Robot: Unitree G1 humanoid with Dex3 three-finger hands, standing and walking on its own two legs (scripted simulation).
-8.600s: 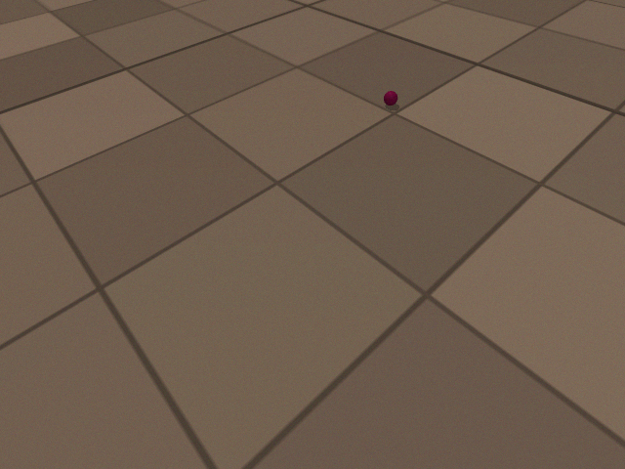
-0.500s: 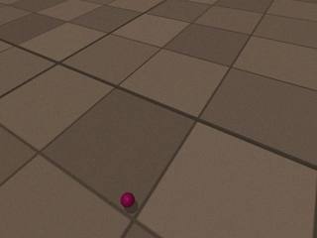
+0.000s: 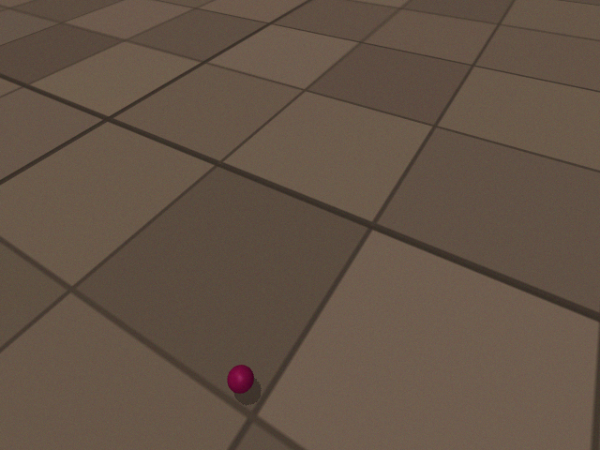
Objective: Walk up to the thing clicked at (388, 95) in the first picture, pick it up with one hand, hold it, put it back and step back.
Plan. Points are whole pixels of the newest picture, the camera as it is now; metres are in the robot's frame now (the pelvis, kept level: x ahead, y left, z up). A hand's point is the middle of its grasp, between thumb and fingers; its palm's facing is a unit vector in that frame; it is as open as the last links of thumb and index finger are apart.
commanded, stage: stand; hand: left
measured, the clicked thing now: (240, 378) +0.47 +0.25 -0.74
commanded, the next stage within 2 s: walk up in 0.48 s
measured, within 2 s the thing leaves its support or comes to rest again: neither
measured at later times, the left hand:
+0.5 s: hand out of the picture +0.08 +0.26 -0.16, palm faces -0.02 -0.94 -0.34, open 7.3 cm
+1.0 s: hand out of the picture +0.12 +0.36 -0.18, palm faces -0.02 -0.93 -0.36, open 7.3 cm
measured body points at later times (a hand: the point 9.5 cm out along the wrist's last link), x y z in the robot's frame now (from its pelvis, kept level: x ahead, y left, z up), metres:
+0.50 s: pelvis +0.00 +0.00 +0.00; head +0.02 +0.00 +0.45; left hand +0.08 +0.31 -0.13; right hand +0.08 -0.30 -0.13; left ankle +0.00 +0.14 -0.75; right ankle -0.01 -0.13 -0.75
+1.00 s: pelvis +0.08 +0.08 -0.02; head +0.12 +0.10 +0.43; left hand +0.12 +0.41 -0.15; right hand +0.16 -0.23 -0.12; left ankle +0.11 +0.19 -0.75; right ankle +0.08 -0.07 -0.71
